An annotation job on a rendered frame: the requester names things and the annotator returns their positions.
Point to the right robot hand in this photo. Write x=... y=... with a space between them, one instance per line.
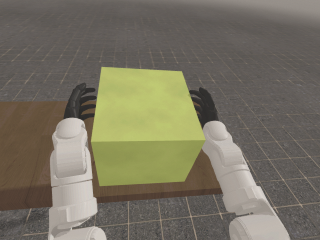
x=207 y=109

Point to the right robot upper arm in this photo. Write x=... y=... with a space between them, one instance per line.
x=258 y=226

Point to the robot right forearm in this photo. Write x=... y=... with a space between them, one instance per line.
x=240 y=192

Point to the left robot hand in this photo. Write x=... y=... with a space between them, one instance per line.
x=74 y=109

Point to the carton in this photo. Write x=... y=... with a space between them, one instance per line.
x=146 y=129

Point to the table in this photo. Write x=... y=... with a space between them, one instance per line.
x=26 y=145

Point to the left robot upper arm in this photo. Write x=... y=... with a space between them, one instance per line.
x=88 y=233

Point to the robot left forearm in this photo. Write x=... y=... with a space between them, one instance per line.
x=71 y=177

